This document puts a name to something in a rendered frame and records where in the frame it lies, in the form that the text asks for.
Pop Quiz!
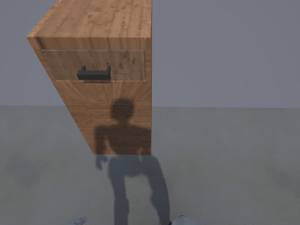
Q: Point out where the cabinet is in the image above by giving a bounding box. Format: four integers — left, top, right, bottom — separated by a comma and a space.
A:
26, 0, 152, 156

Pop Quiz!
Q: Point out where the robot left hand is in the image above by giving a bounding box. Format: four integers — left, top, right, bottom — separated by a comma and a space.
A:
66, 216, 87, 225

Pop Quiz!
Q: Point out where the drawer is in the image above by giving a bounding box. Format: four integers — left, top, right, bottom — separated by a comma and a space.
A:
41, 49, 146, 81

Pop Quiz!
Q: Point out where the right robot thigh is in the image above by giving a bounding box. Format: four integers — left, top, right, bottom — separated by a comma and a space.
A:
172, 216, 202, 225

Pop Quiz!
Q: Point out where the handle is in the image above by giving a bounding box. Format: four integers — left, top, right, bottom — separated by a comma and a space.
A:
77, 66, 111, 81

